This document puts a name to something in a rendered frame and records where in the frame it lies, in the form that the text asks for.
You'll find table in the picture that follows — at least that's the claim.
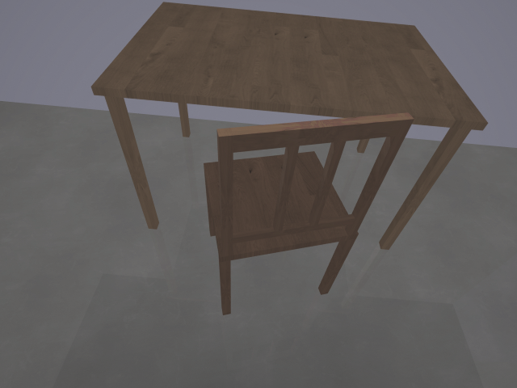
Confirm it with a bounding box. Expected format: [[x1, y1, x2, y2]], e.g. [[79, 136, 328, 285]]
[[91, 2, 488, 250]]

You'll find chair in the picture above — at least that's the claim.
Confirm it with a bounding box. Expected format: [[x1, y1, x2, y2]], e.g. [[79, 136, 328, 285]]
[[204, 112, 414, 315]]

